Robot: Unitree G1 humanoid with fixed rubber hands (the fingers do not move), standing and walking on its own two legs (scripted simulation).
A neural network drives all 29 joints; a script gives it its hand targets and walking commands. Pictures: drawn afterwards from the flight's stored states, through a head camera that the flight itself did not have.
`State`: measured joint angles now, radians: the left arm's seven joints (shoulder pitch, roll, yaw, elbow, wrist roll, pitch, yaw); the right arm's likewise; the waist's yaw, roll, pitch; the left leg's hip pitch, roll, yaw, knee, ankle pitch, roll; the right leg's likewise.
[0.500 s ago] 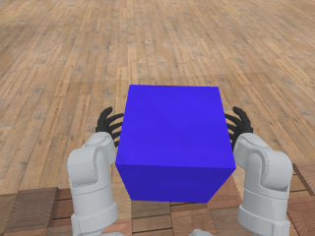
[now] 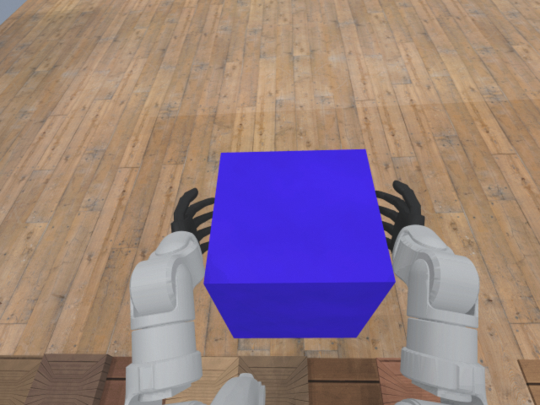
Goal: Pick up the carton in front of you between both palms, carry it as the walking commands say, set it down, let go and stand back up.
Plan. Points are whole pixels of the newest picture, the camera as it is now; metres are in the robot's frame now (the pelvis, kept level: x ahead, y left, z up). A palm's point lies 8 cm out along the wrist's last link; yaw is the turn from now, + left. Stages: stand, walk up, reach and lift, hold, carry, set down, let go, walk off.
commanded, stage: carry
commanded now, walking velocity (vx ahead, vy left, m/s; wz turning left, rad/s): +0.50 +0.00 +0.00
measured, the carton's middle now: (293, 252) +0.35 +0.02 +0.00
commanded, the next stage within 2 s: none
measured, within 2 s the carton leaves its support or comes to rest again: neither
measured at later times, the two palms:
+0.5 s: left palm (218, 93) +0.66 +0.17 +0.08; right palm (375, 89) +0.64 -0.13 +0.09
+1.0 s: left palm (230, 28) +0.97 +0.20 +0.06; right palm (346, 16) +0.99 -0.10 +0.06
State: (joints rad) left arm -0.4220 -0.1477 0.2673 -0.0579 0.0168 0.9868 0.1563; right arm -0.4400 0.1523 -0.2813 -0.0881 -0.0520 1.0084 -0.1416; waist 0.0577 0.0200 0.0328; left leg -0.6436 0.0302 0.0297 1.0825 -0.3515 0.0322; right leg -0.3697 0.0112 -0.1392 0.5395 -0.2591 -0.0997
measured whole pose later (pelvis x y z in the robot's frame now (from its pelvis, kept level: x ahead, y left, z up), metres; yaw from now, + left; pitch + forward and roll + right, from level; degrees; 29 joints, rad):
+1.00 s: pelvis +0.64 +0.02 -0.05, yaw -1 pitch +5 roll +0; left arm -0.53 -0.10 0.27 -0.08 -0.02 1.13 0.20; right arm -0.56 0.14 -0.32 -0.10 -0.02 1.14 -0.19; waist 0.09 -0.01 -0.02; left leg -0.70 0.05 0.02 0.99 -0.31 0.03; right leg -0.28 0.05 -0.10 0.49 -0.30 -0.11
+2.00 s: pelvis +1.29 +0.04 -0.05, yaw -1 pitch +3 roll +1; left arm 0.03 -0.13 0.03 -0.48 0.03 1.20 0.15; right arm 0.05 0.13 -0.05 -0.52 -0.06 1.20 -0.13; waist 0.02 -0.01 -0.18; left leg -0.58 0.12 0.16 0.55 -0.06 -0.02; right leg 0.03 -0.05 -0.19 0.23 -0.31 0.01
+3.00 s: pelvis +1.86 +0.04 -0.05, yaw -1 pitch +1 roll -1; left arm 0.04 -0.13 0.04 -0.55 0.03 1.16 0.13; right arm 0.04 0.13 -0.03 -0.58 -0.06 1.17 -0.12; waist 0.00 0.03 -0.09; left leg -0.33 0.07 0.16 0.45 -0.11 0.01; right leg -0.16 -0.03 -0.22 0.46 -0.31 -0.02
